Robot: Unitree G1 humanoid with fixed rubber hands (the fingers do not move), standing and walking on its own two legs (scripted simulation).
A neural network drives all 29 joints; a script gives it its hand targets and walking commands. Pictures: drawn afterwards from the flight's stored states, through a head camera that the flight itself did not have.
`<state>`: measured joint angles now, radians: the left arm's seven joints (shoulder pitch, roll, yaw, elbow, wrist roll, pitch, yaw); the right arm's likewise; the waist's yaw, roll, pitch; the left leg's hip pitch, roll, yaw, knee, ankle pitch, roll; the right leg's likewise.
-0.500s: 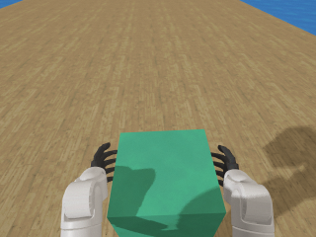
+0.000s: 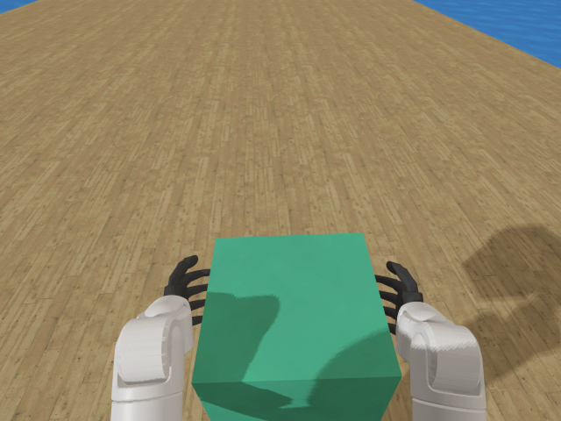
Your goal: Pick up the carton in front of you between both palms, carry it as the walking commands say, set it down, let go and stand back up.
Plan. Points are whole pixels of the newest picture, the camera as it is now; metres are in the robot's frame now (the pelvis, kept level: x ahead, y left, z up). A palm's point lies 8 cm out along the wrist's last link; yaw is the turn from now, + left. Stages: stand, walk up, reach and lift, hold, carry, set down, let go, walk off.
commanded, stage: carry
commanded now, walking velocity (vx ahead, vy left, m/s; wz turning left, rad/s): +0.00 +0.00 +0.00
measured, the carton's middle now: (293, 344) +0.26 +0.00 +0.01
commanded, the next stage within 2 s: hold in 1.16 s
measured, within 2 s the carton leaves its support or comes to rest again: neither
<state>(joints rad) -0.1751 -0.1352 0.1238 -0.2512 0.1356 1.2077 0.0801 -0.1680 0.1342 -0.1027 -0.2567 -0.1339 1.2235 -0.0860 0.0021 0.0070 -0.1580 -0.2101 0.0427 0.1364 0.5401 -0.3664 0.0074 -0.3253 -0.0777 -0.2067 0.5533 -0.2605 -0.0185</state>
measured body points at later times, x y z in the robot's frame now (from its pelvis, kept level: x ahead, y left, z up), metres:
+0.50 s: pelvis -0.03 +0.00 +0.00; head -0.07 +0.00 +0.45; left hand +0.26 +0.15 +0.05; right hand +0.26 -0.15 +0.05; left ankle -0.05 +0.10 -0.73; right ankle +0.02 -0.10 -0.73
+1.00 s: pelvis -0.03 +0.00 +0.00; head -0.06 +0.00 +0.45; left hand +0.28 +0.15 +0.04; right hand +0.27 -0.15 +0.04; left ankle -0.05 +0.10 -0.73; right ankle +0.02 -0.10 -0.73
